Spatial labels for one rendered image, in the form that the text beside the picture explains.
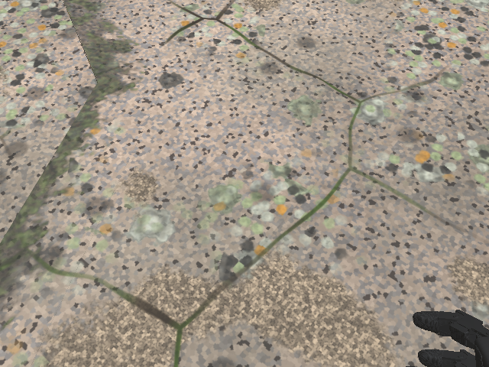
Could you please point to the robot right hand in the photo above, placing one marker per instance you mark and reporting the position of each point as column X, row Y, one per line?
column 462, row 328

